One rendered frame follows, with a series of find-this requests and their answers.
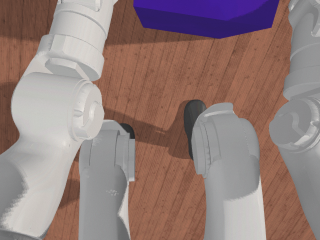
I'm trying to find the robot right shin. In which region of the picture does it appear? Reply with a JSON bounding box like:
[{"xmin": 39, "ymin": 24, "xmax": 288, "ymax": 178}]
[{"xmin": 193, "ymin": 102, "xmax": 260, "ymax": 161}]

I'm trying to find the carton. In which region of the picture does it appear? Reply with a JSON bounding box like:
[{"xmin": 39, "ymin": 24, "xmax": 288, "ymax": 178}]
[{"xmin": 133, "ymin": 0, "xmax": 280, "ymax": 39}]

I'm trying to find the right robot upper arm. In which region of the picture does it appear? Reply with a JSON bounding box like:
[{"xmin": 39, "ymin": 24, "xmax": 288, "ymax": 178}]
[{"xmin": 269, "ymin": 97, "xmax": 320, "ymax": 240}]

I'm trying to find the robot left foot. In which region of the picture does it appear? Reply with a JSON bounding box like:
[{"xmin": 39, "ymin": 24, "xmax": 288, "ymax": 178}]
[{"xmin": 120, "ymin": 123, "xmax": 136, "ymax": 144}]

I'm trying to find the left robot upper arm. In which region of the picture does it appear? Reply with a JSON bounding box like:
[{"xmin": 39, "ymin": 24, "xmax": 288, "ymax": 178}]
[{"xmin": 0, "ymin": 72, "xmax": 105, "ymax": 240}]

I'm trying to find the robot right forearm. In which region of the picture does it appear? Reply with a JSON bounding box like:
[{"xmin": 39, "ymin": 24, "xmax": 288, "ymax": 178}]
[{"xmin": 283, "ymin": 0, "xmax": 320, "ymax": 101}]

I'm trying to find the robot left forearm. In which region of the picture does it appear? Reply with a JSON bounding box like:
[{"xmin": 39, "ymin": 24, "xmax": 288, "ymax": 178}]
[{"xmin": 11, "ymin": 0, "xmax": 118, "ymax": 120}]

